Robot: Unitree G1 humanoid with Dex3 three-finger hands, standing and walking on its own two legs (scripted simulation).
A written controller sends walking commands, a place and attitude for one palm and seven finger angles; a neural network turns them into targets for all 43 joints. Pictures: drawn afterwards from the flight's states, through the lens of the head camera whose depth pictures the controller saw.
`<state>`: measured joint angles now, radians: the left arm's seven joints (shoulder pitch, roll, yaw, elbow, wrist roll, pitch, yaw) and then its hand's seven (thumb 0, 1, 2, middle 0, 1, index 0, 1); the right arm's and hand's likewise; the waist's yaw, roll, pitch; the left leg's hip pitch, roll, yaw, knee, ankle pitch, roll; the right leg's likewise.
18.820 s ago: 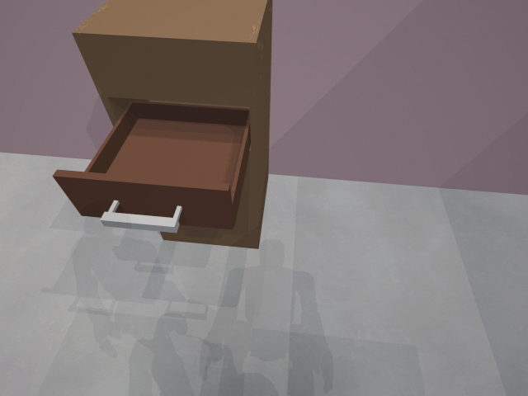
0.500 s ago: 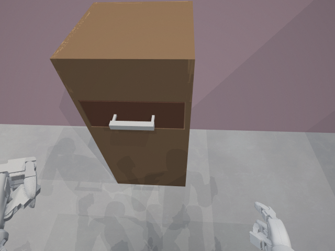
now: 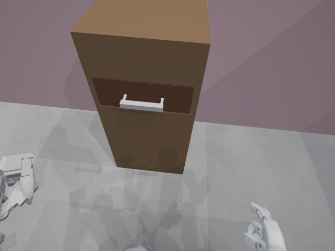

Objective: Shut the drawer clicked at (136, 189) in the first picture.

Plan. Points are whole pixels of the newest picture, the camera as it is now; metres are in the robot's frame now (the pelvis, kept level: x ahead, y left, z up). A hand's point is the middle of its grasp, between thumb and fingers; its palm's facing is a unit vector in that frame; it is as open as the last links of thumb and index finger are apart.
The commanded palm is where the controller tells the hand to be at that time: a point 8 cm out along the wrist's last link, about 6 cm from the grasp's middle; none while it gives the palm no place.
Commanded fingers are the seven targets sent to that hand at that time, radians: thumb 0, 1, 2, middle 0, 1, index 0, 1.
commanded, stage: step back with the hand held close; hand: left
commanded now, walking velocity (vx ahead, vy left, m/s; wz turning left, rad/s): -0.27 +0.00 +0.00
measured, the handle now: (142, 102) +0.64 +0.14 -0.10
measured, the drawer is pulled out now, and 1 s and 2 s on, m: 0.00 0.00 0.00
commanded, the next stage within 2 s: stop stepping back and stand still in 0.64 s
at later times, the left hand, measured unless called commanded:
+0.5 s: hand (7, 234) +0.12 +0.22 +0.18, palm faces +0.27 -0.80 -0.54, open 3.3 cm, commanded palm +0.05 +0.28 +0.18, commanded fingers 0.00 0.90 0.90 -1.40 -1.60 -1.40 -1.60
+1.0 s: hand out of the picture +0.03 +0.22 +0.19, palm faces +0.28 -0.82 -0.50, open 3.3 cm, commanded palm -0.03 +0.27 +0.18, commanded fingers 0.00 0.90 0.90 -1.40 -1.60 -1.40 -1.60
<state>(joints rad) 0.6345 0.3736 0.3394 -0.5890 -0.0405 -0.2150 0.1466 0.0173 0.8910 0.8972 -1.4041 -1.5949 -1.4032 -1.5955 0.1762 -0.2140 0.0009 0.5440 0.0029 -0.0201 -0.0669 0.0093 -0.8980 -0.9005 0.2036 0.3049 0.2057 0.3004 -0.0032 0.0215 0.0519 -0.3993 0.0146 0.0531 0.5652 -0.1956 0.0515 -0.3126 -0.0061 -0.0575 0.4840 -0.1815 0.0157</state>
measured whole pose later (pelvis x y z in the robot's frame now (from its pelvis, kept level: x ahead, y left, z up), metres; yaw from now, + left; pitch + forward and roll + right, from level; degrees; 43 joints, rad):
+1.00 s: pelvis -0.17 +0.00 +0.00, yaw -3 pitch +1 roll -1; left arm 0.68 0.46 0.41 -0.67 -0.05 -0.22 0.14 0.02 0.89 0.90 -1.40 -1.59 -1.40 -1.60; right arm 0.21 -0.16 0.02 0.59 -0.01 -0.07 -0.04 0.01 -0.89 -0.90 0.21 0.31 0.21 0.30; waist -0.02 -0.01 0.00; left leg -0.46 0.03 0.03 0.67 -0.29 -0.01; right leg -0.24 0.01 -0.03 0.50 -0.30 -0.02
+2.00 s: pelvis -0.18 +0.01 +0.00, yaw +0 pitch +0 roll +0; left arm 0.29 0.26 0.06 0.51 0.04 0.04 0.01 0.01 0.91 0.90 -1.26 -1.46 -1.26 -1.46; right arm 0.15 -0.27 -0.01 0.80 -0.02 -0.01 0.01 0.01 -0.90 -0.90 0.20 0.30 0.20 0.30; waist -0.02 0.03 -0.01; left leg -0.34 -0.03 0.02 0.61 -0.28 0.04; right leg -0.27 -0.03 -0.04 0.61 -0.34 0.02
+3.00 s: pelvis -0.18 +0.00 +0.01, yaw -1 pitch -1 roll +0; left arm 0.25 0.15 0.01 1.13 0.01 0.00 0.03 0.01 0.92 0.90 -0.20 -0.30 -0.20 -0.30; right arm 0.28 -0.13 -0.02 1.14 -0.01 0.00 -0.03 0.00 -0.90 -0.90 0.20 0.30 0.20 0.30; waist -0.01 0.01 0.06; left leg -0.21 -0.01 0.02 0.42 -0.19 0.02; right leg -0.15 -0.01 -0.04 0.42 -0.25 0.00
